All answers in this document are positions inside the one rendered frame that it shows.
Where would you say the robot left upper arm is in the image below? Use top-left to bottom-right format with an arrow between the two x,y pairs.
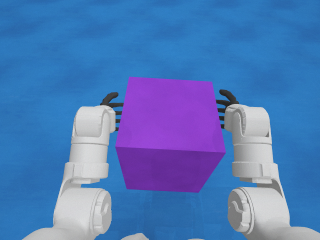
22,187 -> 112,240

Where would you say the robot left forearm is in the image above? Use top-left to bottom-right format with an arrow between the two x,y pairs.
53,105 -> 116,224

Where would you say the carton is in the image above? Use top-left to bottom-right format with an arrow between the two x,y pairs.
115,76 -> 226,193

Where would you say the left robot hand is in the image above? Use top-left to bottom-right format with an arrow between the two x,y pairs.
100,92 -> 124,131

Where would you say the robot right forearm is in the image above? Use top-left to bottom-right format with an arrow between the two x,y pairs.
224,104 -> 290,221

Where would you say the robot right upper arm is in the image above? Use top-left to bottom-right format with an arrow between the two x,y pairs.
227,187 -> 320,240

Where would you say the right robot hand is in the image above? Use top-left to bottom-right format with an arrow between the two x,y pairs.
216,89 -> 239,129

